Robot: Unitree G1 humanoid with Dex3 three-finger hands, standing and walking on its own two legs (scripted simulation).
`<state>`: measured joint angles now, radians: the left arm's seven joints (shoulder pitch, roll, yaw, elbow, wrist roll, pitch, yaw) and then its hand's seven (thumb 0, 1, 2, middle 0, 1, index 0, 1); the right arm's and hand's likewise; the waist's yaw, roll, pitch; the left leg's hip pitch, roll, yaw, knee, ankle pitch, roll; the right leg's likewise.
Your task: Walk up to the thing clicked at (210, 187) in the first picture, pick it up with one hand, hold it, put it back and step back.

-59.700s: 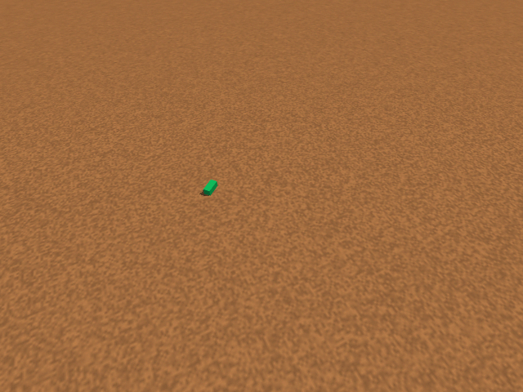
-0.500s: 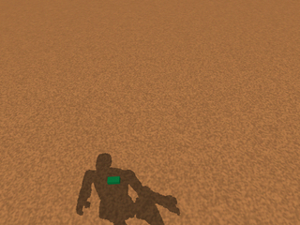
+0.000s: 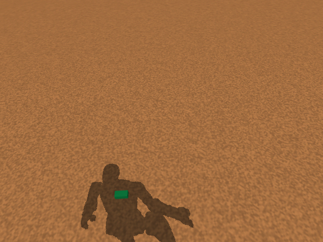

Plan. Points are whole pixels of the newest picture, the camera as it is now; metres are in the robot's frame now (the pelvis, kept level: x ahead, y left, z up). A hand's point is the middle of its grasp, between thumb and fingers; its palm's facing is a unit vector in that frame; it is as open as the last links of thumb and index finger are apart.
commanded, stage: stand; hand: left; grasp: from above
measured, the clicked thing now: (121, 194) +0.56 +0.31 -0.77
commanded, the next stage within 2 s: step back in 0.68 s
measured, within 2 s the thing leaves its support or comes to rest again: neither
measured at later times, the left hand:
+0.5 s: hand out of the picture +0.07 +0.25 -0.16, palm faces +0.00 -0.94 -0.35, open 7.4 cm
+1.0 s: hand out of the picture +0.10 +0.30 -0.18, palm faces -0.01 -0.92 -0.38, open 7.4 cm
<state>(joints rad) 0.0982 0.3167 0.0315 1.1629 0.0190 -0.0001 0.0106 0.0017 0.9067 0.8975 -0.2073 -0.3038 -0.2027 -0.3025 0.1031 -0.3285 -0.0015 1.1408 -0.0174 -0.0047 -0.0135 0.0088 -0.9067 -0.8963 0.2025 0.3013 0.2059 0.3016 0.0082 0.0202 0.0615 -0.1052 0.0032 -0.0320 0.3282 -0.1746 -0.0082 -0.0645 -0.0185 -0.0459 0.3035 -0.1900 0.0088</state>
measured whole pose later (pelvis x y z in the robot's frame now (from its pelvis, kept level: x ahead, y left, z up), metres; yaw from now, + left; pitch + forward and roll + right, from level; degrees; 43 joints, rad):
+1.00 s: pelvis -0.04 +0.03 -0.03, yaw +0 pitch -1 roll -1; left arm 0.03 0.40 0.06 0.93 0.01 0.05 0.02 0.00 0.90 0.90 -0.21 -0.30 -0.20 -0.30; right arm 0.12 -0.40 -0.06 0.98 -0.02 0.03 0.01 0.01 -0.91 -0.90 0.20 0.30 0.20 0.30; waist -0.02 -0.03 0.16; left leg -0.29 -0.03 -0.03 0.66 -0.35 0.03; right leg -0.35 -0.05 0.01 0.70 -0.37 0.00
